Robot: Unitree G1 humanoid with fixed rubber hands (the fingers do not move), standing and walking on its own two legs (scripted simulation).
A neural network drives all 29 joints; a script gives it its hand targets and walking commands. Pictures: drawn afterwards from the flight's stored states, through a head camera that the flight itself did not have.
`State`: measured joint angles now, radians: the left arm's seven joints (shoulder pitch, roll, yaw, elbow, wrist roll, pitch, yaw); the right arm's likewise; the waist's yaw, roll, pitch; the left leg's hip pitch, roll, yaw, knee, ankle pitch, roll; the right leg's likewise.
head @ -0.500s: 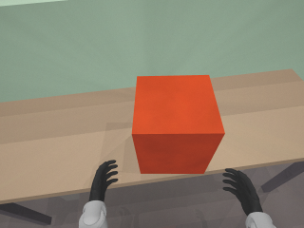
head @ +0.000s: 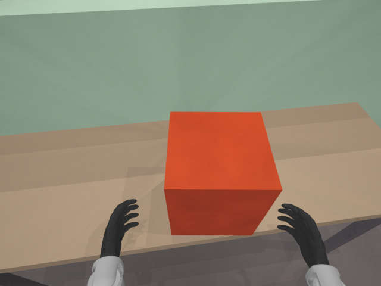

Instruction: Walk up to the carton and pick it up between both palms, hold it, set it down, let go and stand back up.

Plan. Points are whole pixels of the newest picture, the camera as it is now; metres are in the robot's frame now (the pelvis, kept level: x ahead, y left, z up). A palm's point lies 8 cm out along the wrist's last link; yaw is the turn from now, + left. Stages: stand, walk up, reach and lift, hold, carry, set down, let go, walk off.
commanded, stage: reach and lift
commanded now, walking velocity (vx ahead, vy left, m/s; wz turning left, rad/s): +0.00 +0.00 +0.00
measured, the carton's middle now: (213, 177) +0.38 -0.04 -0.02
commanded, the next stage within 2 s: none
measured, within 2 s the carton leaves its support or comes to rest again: neither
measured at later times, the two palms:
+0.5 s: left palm (120, 205) +0.28 +0.16 +0.04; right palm (318, 214) +0.26 -0.23 +0.03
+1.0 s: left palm (122, 164) +0.34 +0.16 +0.08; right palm (311, 165) +0.35 -0.23 +0.08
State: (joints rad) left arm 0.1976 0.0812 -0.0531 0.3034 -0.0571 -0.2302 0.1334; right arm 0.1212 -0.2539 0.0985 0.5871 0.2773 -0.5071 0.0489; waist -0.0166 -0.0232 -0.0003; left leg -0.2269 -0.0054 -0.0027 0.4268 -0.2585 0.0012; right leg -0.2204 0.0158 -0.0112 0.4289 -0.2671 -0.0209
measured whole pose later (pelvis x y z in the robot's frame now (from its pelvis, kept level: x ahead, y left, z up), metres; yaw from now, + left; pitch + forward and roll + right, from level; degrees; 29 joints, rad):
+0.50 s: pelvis -0.01 +0.00 +0.01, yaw -1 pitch +3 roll +0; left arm -0.08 0.05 -0.01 0.25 -0.07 0.14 0.19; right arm -0.11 -0.32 0.06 0.51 0.32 -0.10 0.04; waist -0.01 -0.02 -0.03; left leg -0.15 0.00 0.01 0.26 -0.16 0.00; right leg -0.15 0.03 0.01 0.25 -0.15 -0.02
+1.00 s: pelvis -0.02 -0.01 +0.01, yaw -2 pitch +9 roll +0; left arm -0.41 0.09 0.07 0.33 -0.14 0.31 0.22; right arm -0.47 -0.35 0.04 0.61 0.29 0.07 0.02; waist 0.01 0.00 -0.08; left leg -0.27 0.01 0.01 0.23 -0.12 -0.01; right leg -0.28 0.03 0.03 0.25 -0.12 -0.03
